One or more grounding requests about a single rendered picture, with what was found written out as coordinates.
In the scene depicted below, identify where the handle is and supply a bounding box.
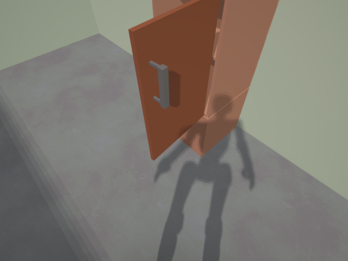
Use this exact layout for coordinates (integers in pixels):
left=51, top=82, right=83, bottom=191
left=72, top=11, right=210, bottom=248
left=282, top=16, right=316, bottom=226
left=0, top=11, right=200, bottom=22
left=149, top=61, right=170, bottom=109

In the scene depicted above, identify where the cupboard door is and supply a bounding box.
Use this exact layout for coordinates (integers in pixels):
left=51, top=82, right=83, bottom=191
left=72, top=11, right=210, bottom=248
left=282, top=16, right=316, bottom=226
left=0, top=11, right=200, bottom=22
left=128, top=0, right=220, bottom=160

